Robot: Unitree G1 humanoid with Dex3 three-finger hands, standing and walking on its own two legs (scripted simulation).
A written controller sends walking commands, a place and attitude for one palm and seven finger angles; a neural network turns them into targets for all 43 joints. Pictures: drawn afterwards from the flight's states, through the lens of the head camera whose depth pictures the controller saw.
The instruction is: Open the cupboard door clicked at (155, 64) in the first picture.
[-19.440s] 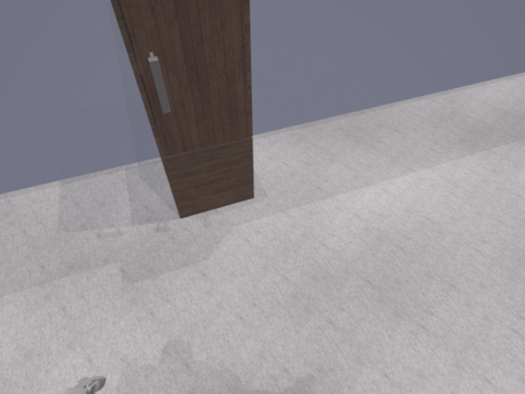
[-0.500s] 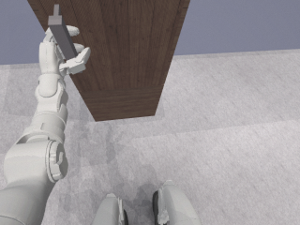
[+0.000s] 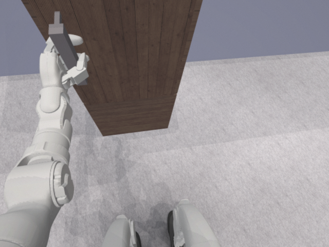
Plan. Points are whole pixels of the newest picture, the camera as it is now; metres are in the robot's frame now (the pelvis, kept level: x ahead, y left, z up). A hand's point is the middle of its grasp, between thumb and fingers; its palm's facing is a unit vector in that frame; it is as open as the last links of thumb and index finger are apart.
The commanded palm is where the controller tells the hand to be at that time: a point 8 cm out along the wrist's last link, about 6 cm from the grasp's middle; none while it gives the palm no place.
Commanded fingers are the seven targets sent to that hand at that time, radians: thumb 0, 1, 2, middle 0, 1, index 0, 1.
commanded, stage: pull the door open along its arc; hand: left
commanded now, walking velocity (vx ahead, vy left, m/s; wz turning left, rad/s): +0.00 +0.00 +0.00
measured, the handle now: (71, 52) +0.57 +0.17 +0.05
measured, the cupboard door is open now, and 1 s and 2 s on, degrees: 1 45 47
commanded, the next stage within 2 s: open thumb and fingers to let go in 1.12 s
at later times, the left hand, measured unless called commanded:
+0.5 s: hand (116, 117) +0.39 +0.07 +0.05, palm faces +0.32 -0.94 +0.07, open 6.5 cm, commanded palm +0.35 +0.11 +0.05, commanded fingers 0.00 0.90 0.90 -0.40 -1.35 -0.40 -1.35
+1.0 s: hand (148, 140) +0.34 +0.01 +0.05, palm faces +0.33 -0.94 -0.06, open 6.8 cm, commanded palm +0.25 +0.04 +0.05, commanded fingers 0.00 0.90 0.90 -0.40 -1.35 -0.40 -1.35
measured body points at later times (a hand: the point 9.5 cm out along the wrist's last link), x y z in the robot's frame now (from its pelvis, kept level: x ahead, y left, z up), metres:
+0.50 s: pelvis +0.03 -0.01 +0.02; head +0.14 -0.01 +0.45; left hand +0.37 +0.12 +0.05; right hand +0.19 -0.24 -0.10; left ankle -0.02 +0.09 -0.65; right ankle +0.04 -0.12 -0.65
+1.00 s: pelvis +0.02 -0.05 +0.02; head +0.10 -0.07 +0.47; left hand +0.31 +0.06 +0.06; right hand +0.15 -0.27 -0.11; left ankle -0.02 +0.09 -0.65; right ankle +0.04 -0.12 -0.65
